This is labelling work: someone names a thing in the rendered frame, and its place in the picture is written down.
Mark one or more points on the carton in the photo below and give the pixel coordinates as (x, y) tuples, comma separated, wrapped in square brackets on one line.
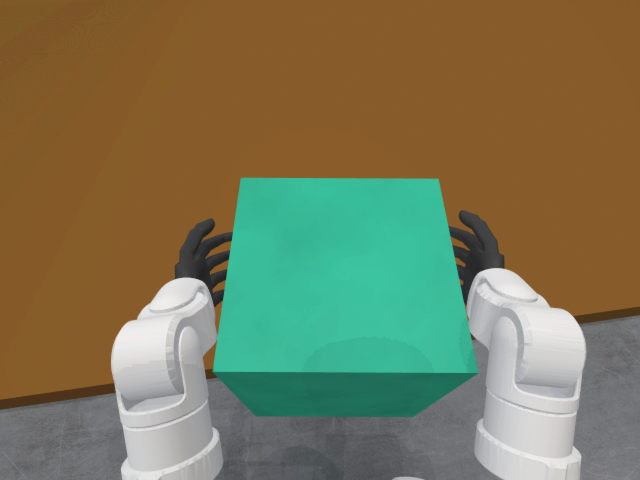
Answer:
[(342, 299)]

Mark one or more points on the robot left hand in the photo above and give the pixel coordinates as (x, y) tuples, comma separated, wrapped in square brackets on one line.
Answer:
[(192, 262)]

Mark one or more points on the robot left forearm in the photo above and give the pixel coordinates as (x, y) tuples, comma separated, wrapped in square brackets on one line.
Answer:
[(161, 388)]

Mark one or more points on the robot right hand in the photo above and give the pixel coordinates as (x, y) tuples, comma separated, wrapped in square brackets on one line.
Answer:
[(483, 254)]

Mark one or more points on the robot right forearm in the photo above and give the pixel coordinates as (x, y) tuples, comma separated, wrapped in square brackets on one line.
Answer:
[(536, 358)]

